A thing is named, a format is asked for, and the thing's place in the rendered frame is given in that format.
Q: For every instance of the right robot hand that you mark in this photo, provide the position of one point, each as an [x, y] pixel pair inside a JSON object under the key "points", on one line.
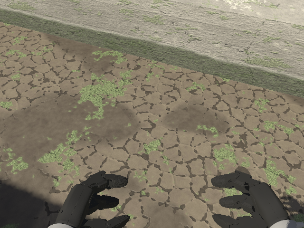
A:
{"points": [[257, 199]]}

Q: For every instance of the left robot hand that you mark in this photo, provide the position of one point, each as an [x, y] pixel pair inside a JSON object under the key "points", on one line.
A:
{"points": [[83, 199]]}

